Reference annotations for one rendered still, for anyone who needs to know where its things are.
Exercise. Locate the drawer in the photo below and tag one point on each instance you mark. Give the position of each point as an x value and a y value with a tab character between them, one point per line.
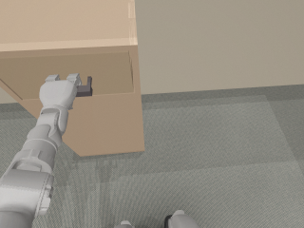
111	71

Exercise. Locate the robot left upper arm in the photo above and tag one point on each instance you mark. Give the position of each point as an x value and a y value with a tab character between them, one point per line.
24	195

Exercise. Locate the cabinet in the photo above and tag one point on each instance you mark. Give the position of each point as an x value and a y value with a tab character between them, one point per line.
99	124

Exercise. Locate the robot left forearm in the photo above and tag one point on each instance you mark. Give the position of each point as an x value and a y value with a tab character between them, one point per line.
42	142

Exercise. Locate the handle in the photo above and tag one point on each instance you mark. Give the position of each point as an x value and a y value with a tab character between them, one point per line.
85	90

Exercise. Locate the left robot hand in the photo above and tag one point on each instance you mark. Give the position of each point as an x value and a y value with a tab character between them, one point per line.
60	92

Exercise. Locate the left robot shin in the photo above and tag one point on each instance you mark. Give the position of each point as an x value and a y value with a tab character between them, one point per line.
125	222

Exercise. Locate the right robot thigh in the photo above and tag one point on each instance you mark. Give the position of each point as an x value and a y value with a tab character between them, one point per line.
182	221

